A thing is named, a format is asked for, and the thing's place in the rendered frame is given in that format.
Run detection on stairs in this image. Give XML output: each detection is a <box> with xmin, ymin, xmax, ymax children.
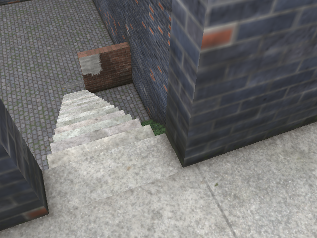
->
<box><xmin>47</xmin><ymin>89</ymin><xmax>155</xmax><ymax>169</ymax></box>

